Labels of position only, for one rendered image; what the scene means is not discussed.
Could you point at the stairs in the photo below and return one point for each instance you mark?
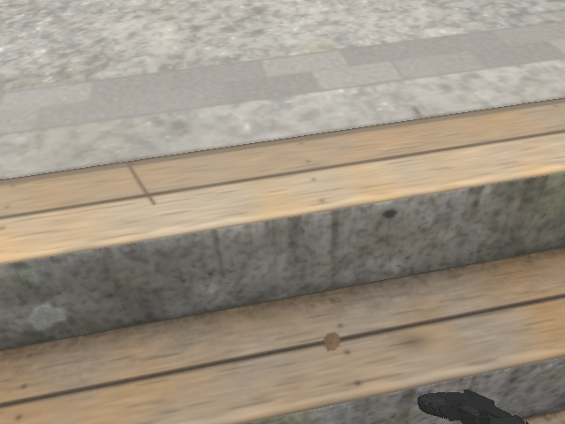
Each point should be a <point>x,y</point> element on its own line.
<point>339,317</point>

